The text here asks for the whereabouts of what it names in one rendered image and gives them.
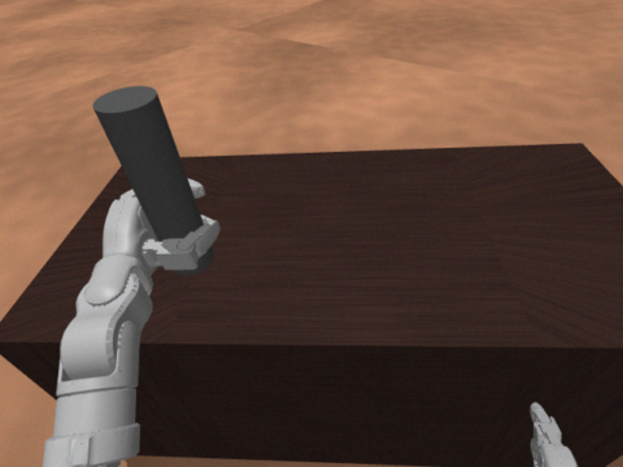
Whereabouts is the left robot arm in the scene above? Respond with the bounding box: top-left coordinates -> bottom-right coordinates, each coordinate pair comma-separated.
42,255 -> 153,467

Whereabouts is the left robot hand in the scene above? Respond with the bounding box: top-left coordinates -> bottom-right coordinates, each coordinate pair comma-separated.
102,178 -> 220,275

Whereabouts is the right robot hand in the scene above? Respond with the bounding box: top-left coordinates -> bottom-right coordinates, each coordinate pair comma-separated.
531,403 -> 578,467

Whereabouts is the can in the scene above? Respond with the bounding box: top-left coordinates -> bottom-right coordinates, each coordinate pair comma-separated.
92,86 -> 214,276

